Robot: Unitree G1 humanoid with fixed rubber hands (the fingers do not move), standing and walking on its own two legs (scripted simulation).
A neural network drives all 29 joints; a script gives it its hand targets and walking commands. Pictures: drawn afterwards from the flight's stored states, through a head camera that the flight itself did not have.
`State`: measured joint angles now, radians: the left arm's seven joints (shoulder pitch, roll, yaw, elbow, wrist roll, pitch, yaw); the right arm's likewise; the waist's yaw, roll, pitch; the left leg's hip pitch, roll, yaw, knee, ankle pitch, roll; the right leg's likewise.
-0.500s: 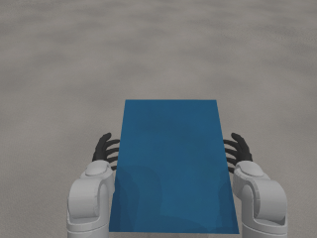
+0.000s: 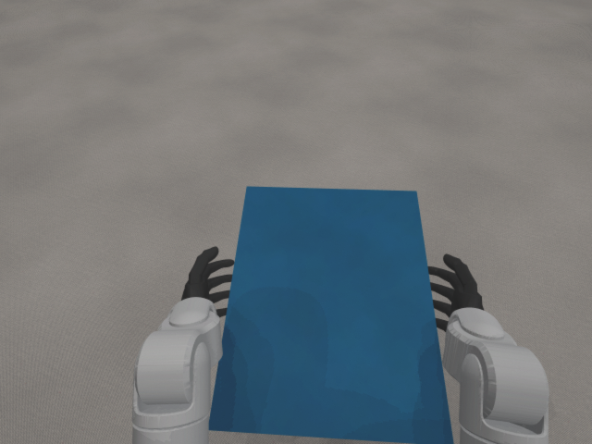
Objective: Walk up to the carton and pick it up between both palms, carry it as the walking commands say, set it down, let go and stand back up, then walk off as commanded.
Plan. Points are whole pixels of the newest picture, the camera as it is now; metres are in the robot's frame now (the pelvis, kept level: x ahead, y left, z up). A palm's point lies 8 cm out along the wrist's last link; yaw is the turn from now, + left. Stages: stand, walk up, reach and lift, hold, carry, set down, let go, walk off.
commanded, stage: carry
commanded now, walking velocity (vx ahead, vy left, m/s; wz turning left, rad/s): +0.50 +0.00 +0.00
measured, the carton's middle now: (325, 317) +0.29 +0.00 -0.01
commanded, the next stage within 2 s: none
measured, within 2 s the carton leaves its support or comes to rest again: neither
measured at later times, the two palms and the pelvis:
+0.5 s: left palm (208, 131) +0.58 +0.20 +0.10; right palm (390, 136) +0.55 -0.10 +0.11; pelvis +0.31 +0.07 +0.02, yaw -3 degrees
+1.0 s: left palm (250, 59) +0.87 +0.17 +0.09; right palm (386, 64) +0.86 -0.14 +0.08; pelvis +0.60 +0.02 +0.01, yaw +0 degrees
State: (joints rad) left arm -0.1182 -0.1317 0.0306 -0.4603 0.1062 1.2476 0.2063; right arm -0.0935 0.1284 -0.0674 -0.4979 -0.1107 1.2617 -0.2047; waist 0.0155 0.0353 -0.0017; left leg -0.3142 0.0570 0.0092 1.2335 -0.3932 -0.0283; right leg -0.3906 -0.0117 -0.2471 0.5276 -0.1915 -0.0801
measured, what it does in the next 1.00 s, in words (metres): walks ahead: left foot, then right foot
